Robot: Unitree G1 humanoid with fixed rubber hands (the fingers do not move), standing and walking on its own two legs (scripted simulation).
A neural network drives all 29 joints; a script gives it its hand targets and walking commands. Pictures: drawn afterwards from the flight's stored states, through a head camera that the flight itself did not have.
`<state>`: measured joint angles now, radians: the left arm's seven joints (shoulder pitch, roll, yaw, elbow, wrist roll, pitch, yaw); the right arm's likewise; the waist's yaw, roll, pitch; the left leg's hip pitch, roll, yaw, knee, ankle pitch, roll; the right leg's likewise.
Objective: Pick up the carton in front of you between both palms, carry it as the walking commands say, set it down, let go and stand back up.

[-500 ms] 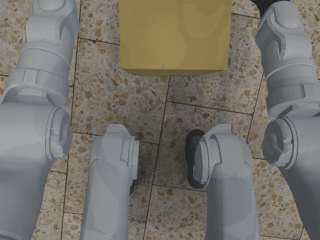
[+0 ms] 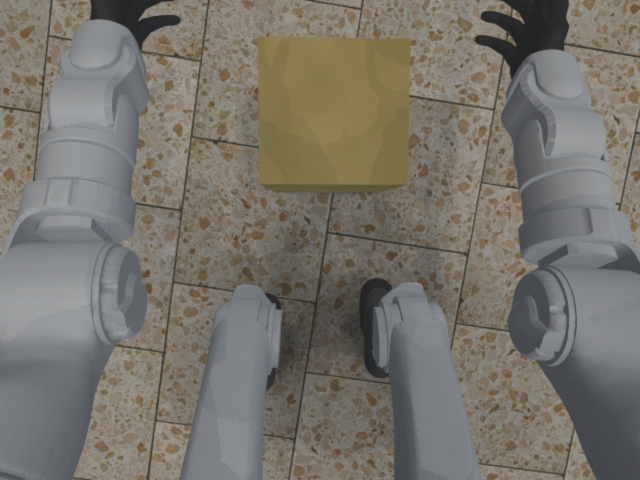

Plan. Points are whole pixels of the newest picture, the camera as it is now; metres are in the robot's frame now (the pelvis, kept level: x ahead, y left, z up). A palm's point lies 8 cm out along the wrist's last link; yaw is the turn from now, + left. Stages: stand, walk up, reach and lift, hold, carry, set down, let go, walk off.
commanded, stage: set down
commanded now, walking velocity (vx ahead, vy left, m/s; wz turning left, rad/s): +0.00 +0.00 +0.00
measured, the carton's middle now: (329, 130) +0.53 -0.01 -0.40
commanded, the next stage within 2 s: let go in 0.30 s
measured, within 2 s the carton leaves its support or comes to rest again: neither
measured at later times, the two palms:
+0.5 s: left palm out of the picture +0.52 +0.21 +0.03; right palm out of the picture +0.51 -0.20 +0.02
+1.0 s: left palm out of the picture +0.35 +0.23 +0.14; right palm out of the picture +0.34 -0.23 +0.14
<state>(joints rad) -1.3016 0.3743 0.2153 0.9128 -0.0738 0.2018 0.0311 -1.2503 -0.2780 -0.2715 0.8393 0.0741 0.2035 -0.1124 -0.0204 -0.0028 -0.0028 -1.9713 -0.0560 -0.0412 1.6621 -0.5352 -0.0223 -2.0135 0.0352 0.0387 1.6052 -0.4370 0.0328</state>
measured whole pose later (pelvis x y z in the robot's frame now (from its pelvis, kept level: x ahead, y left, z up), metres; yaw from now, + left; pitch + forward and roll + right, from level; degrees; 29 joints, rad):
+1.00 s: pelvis +0.09 -0.01 +0.23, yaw +0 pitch +22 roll +0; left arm -0.12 0.19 0.14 0.58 0.03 -0.01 -0.05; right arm -0.09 -0.18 -0.11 0.54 -0.02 0.00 0.04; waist -0.02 0.00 -0.06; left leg -0.72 -0.03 -0.06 0.64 -0.31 -0.01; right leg -0.76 0.02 0.04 0.62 -0.24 0.01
